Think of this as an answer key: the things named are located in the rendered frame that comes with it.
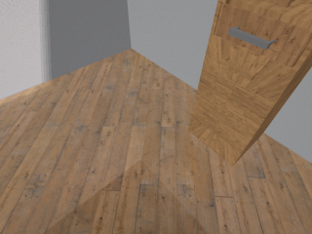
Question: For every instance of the drawer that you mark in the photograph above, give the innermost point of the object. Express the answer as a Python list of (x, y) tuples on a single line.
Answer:
[(290, 40)]

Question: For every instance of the cabinet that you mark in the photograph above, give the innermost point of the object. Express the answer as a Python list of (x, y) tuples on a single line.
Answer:
[(230, 112)]

